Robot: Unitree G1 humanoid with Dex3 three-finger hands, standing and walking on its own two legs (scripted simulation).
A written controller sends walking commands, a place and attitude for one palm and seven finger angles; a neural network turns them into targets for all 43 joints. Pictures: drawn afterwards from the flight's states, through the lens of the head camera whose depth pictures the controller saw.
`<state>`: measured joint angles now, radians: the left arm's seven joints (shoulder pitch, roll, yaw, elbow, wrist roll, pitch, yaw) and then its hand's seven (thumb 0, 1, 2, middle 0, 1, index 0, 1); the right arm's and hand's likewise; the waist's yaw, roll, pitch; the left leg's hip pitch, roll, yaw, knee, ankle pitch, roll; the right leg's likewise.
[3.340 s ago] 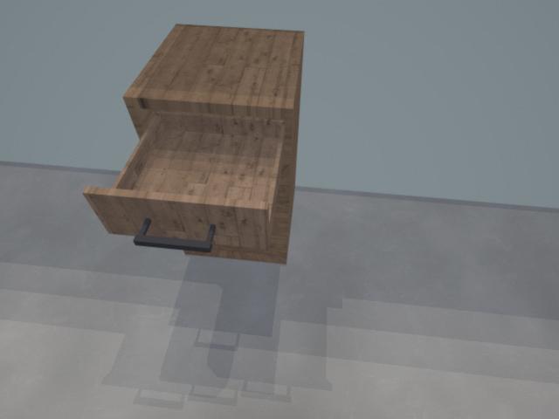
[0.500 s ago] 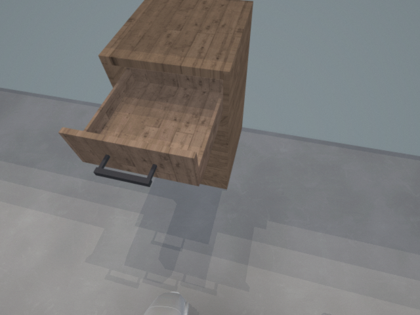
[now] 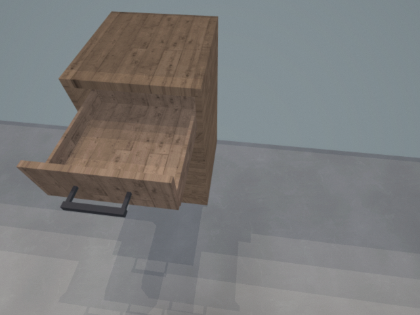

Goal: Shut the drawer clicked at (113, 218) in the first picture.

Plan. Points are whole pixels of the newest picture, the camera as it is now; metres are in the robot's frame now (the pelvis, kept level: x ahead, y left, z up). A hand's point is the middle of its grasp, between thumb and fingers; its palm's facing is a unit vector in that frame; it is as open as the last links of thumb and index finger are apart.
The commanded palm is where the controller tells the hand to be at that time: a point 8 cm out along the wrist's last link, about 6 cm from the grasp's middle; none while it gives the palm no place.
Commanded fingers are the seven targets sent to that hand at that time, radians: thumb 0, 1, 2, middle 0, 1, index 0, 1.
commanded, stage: come to a stop and stand still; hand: left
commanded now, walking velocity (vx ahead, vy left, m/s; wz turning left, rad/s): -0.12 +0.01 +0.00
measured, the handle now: (97, 201) +0.37 +0.32 -0.11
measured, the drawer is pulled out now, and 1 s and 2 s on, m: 0.30 0.30 0.30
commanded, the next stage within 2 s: look again from close up in 1.06 s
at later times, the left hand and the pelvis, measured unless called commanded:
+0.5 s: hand out of the picture +0.07 +0.19 -0.16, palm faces +0.03 -0.97 -0.24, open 7.4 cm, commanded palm none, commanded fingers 0.00 0.90 0.90 -0.20 -0.30 -0.20 -0.30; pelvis +0.01 +0.00 +0.00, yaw +1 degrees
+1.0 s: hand out of the picture -0.04 +0.25 -0.16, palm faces +0.03 -0.97 -0.24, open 7.4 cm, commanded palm none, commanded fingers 0.00 0.90 0.90 -0.20 -0.30 -0.20 -0.30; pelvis -0.03 +0.05 +0.01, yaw +1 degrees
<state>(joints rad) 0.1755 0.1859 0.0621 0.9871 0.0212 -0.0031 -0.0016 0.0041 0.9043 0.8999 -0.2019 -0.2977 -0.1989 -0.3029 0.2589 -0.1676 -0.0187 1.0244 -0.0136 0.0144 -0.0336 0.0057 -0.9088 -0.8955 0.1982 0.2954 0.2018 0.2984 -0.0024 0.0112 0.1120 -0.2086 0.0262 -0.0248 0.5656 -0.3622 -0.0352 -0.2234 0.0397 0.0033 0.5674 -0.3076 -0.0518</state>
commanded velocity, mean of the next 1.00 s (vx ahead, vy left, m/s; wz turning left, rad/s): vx -0.03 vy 0.00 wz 0.00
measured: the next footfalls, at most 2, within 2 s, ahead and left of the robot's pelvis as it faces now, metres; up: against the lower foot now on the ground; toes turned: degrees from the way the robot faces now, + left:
none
